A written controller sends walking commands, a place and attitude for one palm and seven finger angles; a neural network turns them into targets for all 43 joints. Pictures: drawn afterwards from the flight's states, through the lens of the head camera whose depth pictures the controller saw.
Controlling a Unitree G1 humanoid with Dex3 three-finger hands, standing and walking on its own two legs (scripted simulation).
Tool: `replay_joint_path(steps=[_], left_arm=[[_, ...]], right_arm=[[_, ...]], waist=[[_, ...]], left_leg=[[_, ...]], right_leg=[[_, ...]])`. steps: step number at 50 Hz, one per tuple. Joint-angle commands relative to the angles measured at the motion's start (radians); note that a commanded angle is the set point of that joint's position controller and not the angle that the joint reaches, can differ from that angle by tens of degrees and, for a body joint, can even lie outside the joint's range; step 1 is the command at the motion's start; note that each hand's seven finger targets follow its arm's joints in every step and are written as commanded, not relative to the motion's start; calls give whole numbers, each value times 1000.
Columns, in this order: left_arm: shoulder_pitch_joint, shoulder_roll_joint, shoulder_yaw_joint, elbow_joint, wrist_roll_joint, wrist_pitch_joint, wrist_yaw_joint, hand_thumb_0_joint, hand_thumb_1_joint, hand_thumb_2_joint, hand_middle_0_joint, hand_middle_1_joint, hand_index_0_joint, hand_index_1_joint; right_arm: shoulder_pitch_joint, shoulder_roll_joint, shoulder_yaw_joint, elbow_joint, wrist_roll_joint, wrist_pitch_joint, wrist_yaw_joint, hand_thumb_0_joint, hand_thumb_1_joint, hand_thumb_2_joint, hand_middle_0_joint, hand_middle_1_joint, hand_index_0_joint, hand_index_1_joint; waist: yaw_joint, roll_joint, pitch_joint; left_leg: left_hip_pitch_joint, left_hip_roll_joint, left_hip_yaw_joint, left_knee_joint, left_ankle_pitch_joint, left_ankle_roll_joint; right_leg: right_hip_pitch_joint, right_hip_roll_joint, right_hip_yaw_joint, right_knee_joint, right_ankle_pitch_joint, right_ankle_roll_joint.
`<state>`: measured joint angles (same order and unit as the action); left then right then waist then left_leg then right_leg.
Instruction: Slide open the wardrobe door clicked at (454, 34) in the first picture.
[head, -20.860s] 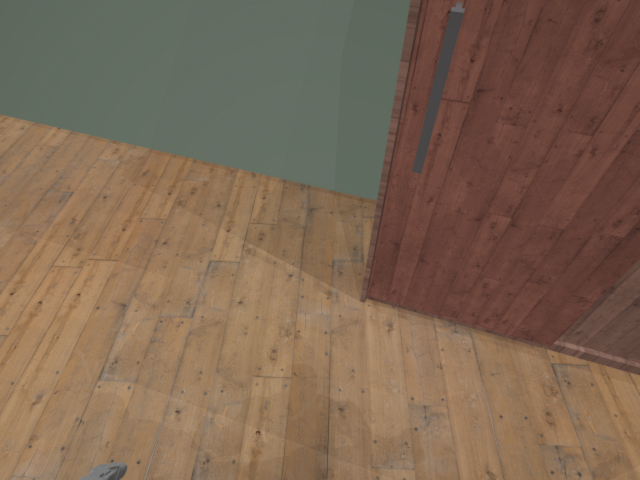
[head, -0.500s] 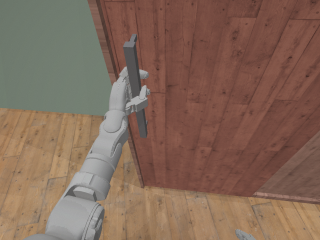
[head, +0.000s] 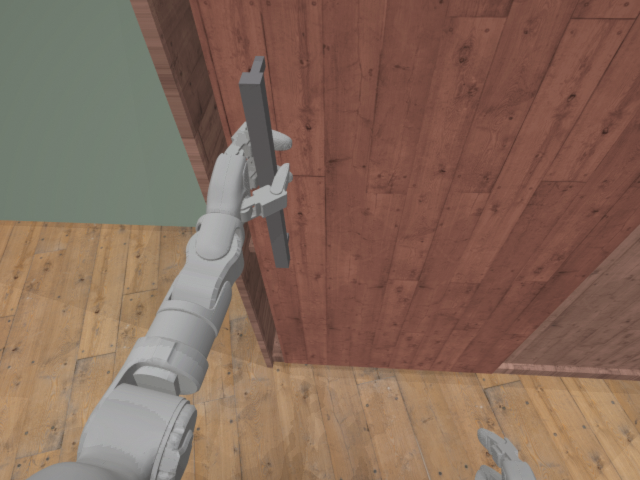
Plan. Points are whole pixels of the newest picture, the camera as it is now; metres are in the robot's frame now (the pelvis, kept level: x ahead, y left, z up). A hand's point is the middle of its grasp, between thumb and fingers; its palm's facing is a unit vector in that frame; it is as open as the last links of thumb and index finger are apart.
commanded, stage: step sideways, sliding the door along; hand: left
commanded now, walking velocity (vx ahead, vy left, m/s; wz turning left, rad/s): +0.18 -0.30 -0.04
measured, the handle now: (273, 182) +0.48 +0.09 +0.09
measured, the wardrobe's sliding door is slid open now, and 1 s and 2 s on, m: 0.04 0.13 0.52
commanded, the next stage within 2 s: none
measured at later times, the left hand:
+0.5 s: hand (304, 191) +0.43 +0.04 +0.13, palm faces +0.13 -0.99 -0.09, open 6.1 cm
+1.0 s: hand (369, 185) +0.44 -0.04 +0.13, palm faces +0.41 -0.91 -0.07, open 6.4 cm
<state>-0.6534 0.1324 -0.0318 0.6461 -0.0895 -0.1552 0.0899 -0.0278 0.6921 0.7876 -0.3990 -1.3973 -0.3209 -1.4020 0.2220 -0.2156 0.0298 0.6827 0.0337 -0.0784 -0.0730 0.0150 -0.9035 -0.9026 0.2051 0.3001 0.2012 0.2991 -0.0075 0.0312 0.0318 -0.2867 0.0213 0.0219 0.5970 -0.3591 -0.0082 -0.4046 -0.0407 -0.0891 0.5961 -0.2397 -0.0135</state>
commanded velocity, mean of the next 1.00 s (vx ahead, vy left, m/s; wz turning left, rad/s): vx -0.06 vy -0.29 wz -0.11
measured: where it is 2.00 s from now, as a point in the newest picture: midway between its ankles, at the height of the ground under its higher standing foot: outside the picture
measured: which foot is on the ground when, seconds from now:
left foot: down 0.00-0.68, up 0.70-0.80, down 0.82-1.00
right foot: down 0.00-0.38, up 0.40-0.66, down 0.68-0.82, up 0.84-1.00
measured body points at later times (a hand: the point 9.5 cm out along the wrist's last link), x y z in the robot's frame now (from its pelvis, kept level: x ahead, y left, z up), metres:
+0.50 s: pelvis +0.01 -0.10 -0.01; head +0.10 -0.09 +0.43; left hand +0.42 +0.10 +0.13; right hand +0.21 -0.31 -0.12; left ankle +0.00 +0.07 -0.73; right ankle +0.02 -0.20 -0.68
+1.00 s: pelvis +0.08 -0.27 +0.00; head +0.18 -0.26 +0.43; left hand +0.41 +0.01 +0.13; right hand +0.30 -0.46 -0.12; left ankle +0.02 -0.05 -0.73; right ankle +0.13 -0.39 -0.70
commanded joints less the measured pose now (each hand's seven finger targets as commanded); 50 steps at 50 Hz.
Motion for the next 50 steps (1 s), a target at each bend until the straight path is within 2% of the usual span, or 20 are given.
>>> replay_joint_path(steps=[1,4,7,9,11,17,18,19,20,21,24,31,33,36,39,40,41,42,44,50], left_arm=[[-520,58,-39,-315,20,-74,-37,0,900,900,-450,-1400,-450,-1400],[-519,83,-25,-360,15,-64,-52,0,900,900,-450,-1400,-450,-1400],[-473,109,-2,-415,24,-61,-52,0,900,900,-450,-1400,-450,-1400],[-449,96,-26,-454,45,-54,-59,0,900,900,-450,-1400,-450,-1400],[-376,101,-15,-448,49,-34,-66,0,900,900,-450,-1400,-450,-1400],[-451,-23,-125,-615,51,-53,-51,0,900,900,-450,-1400,-450,-1400],[-442,-34,-143,-613,38,-61,-48,0,900,900,-450,-1400,-450,-1400],[-445,-66,-171,-650,18,-65,-55,0,900,900,-450,-1400,-450,-1400],[-463,-85,-168,-646,11,-62,-62,0,900,900,-450,-1400,-450,-1400],[-474,-76,-154,-610,31,-51,-61,0,900,900,-450,-1400,-450,-1400],[-497,-86,-187,-637,30,-48,-67,0,900,900,-450,-1400,-450,-1400],[-414,-70,-185,-679,33,-44,-52,0,900,900,-450,-1400,-450,-1400],[-361,-20,-162,-692,49,-45,-45,0,900,900,-450,-1400,-450,-1400],[-239,84,-76,-699,60,-38,-28,0,900,900,-450,-1400,-450,-1400],[-278,-2,-137,-841,44,-59,-13,0,900,900,-450,-1400,-450,-1400],[-253,-18,-150,-882,26,-66,-20,0,900,900,-450,-1400,-450,-1400],[-240,-46,-163,-938,19,-71,-38,0,900,900,-450,-1400,-450,-1400],[-239,-67,-168,-885,43,-66,-42,0,900,900,-450,-1400,-450,-1400],[-247,-46,-135,-892,53,-76,-34,0,900,900,-450,-1400,-450,-1400],[-115,23,-103,-948,51,-77,-29,0,900,900,-450,-1400,-450,-1400]], right_arm=[[-56,-122,-53,-136,-7,-7,-50,0,-900,-900,200,300,200,300],[-54,-121,-66,-126,-28,5,-50,0,-900,-900,200,300,200,300],[-62,-131,-70,-133,-24,11,-34,0,-900,-900,200,300,200,300],[-76,-103,-72,-141,-13,10,-32,0,-900,-900,200,300,200,300],[-125,-96,-85,-155,-7,-5,-39,0,-900,-900,200,300,200,300],[-129,-64,-47,-136,-35,-17,-53,0,-900,-900,200,300,200,300],[-98,-80,-59,-129,-34,-11,-52,0,-900,-900,200,300,200,300],[-106,-129,-83,-154,-35,-11,-35,0,-900,-900,200,300,200,300],[-144,-119,-83,-166,-22,0,0,0,-900,-900,200,300,200,300],[-147,-124,-92,-168,-15,8,13,0,-900,-900,200,300,200,300],[-152,-120,-88,-153,-12,13,18,0,-900,-900,200,300,200,300],[-140,-129,-83,-211,10,5,23,0,-900,-900,200,300,200,300],[-148,-100,-70,-210,22,-6,20,0,-900,-900,200,300,200,300],[-168,-64,-73,-180,7,-6,-11,0,-900,-900,200,300,200,300],[-145,-51,-56,-151,3,-34,-20,0,-900,-900,200,300,200,300],[-133,-91,-82,-162,-3,-29,-23,0,-900,-900,200,300,200,300],[-137,-132,-115,-197,-16,-28,1,0,-900,-900,200,300,200,300],[-143,-155,-114,-229,-1,-16,46,0,-900,-900,200,300,200,300],[-148,-120,-113,-214,-3,-33,66,0,-900,-900,200,300,200,300],[-165,-100,-90,-268,12,-87,59,0,-900,-900,200,300,200,300]], waist=[[-52,78,-282],[-59,114,-225],[-45,105,-260],[-41,-78,-329],[6,-319,-301],[-43,-139,-376],[-62,-79,-421],[-49,169,-461],[-14,125,-473],[-26,33,-403],[-38,98,-308],[-40,274,-344],[-26,91,-345],[17,-383,-366],[-53,-208,-366],[-63,-52,-415],[-36,144,-465],[-22,144,-410],[-35,302,-333],[-11,251,-320]], left_leg=[[142,245,-221,-138,158,150],[296,368,-330,-122,537,213],[256,305,-159,33,738,134],[62,142,37,245,507,27],[-214,-18,9,530,-222,-19],[122,77,46,-69,113,-5],[351,189,-35,-196,411,43],[563,474,-357,-156,876,177],[604,560,-388,-130,896,240],[574,568,-351,-124,808,248],[479,520,-251,-118,706,225],[349,308,30,24,716,60],[235,203,92,172,554,67],[-186,38,67,458,-272,-40],[55,114,58,-27,82,-11],[407,278,-68,-123,810,61],[647,517,-285,-80,1392,182],[685,510,-226,-53,1404,201],[607,474,-108,-49,1190,187],[385,342,96,44,830,43]], right_leg=[[43,21,36,163,10,1],[-131,33,70,263,-220,-4],[74,30,68,66,22,-24],[346,-96,169,-89,504,-74],[475,-254,382,-119,915,-196],[345,-153,160,42,741,-105],[166,-107,116,162,503,-39],[-137,12,106,393,-44,41],[-185,17,205,564,-275,18],[-261,-7,210,585,-271,4],[-255,-58,179,480,-240,13],[142,59,-62,25,-32,24],[280,-28,9,-132,371,-1],[527,-236,233,-26,1070,-136],[416,-183,110,181,1065,-72],[123,-96,45,303,691,31],[-151,9,67,467,-158,64],[-208,10,121,513,-373,35],[-236,-24,127,423,-283,29],[177,37,4,-17,94,34]])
